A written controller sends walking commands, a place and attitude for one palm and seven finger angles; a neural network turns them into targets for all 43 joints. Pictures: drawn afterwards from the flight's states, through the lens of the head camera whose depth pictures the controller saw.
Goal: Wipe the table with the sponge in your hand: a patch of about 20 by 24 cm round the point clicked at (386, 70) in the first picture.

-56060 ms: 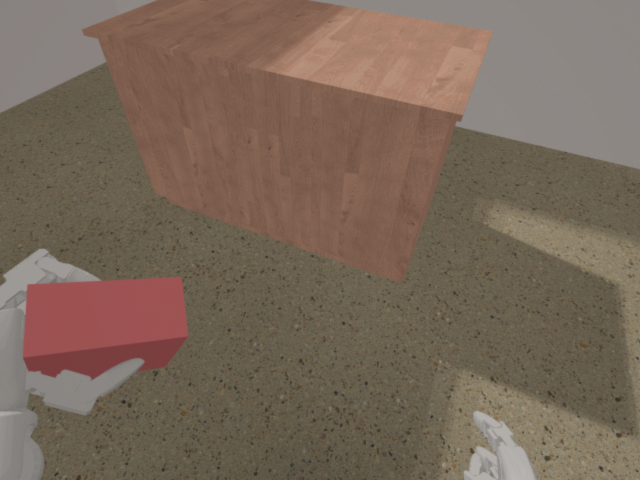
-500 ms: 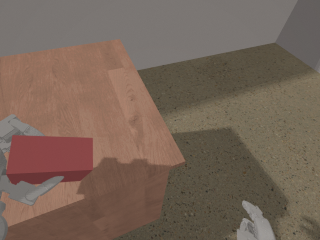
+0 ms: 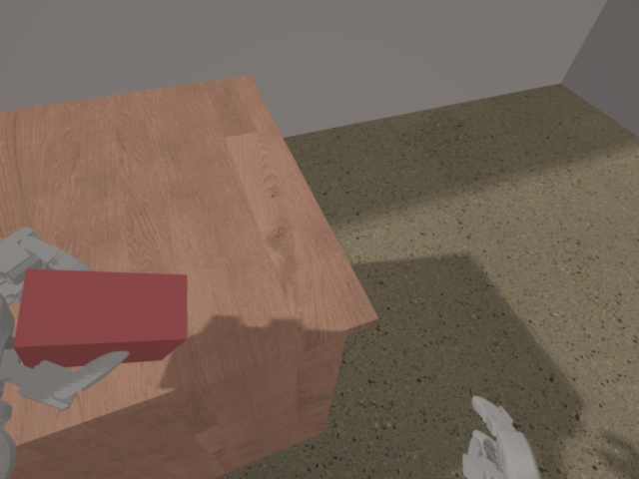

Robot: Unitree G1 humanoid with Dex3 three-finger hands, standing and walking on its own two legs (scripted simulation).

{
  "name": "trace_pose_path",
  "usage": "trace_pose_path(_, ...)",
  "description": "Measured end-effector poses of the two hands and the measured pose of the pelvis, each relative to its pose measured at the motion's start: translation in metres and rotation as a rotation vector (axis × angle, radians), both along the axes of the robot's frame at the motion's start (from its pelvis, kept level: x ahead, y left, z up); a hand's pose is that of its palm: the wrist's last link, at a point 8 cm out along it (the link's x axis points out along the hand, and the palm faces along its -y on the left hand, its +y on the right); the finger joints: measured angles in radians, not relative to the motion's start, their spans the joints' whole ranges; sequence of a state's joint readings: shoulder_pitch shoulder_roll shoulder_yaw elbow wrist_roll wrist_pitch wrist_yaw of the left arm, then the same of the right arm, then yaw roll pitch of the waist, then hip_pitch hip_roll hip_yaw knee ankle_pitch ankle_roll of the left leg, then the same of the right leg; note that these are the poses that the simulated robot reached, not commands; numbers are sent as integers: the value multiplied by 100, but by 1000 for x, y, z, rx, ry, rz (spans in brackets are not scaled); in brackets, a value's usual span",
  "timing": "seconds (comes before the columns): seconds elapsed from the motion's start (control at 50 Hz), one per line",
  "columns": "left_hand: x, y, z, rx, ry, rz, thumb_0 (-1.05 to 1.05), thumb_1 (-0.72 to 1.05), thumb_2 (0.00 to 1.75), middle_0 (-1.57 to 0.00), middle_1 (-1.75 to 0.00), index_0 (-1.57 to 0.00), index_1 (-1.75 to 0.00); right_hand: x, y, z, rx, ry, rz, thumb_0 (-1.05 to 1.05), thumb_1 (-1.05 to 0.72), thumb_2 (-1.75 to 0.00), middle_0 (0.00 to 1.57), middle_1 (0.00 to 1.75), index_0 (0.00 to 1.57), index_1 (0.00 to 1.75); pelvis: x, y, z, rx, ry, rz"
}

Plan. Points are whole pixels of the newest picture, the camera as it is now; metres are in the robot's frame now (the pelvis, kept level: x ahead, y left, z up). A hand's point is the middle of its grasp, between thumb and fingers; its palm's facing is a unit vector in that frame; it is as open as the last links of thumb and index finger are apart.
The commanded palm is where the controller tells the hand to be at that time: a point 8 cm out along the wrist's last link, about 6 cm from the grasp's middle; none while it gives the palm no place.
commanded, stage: shuffle to correct the standing spot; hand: left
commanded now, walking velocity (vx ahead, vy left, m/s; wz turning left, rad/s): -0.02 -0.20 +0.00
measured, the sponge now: (129, 322) +0.23 +0.20 +0.13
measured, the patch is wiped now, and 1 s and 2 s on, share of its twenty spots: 0.00 0.00 0.00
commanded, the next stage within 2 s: none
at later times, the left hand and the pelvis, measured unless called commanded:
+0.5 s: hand (90, 308) +0.23 +0.23 +0.16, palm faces +0.33 -0.86 -0.40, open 9.9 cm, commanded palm +0.17 +0.27 +0.18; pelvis +0.01 -0.01 +0.00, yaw +0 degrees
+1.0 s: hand (96, 309) +0.23 +0.22 +0.16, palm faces +0.33 -0.85 -0.41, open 9.9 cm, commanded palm +0.17 +0.26 +0.18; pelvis +0.01 -0.02 +0.00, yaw +0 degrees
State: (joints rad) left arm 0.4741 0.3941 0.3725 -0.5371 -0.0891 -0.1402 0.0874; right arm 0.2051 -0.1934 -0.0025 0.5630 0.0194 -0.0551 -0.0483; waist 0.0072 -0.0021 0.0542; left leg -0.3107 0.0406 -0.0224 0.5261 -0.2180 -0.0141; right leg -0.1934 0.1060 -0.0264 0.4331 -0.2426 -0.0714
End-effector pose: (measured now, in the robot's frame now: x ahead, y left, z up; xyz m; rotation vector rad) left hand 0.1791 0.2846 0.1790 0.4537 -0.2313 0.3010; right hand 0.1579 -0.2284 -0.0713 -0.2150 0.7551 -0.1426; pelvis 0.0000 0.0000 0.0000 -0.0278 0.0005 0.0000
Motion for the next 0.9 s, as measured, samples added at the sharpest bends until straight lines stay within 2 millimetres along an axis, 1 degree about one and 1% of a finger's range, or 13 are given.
trace_pose_path(0.26,5,-9,3,16,5,-8,-1,-50,105,-76,-137,-76,-136,1,-10,-2,8,6,-12,1,-90,-90,20,30,20,30,4,-7,0,1,0,3)
trace_pose_path(0.44,8,-14,0,2,9,-2,-1,-50,105,-76,-137,-76,-136,1,-17,-6,7,19,-21,1,-91,-90,20,30,20,30,8,-11,-2,5,0,4)
trace_pose_path(0.7,19,-19,2,21,15,-12,-1,-50,105,-76,-137,-76,-136,9,-18,-8,14,28,-22,1,-91,-90,20,30,20,30,15,-14,-2,9,5,4)
trace_pose_path(0.9,14,-22,3,30,28,-9,-1,-50,105,-76,-137,-76,-136,14,-20,-7,25,9,-14,1,-91,-90,20,30,20,30,13,-17,-2,7,3,5)
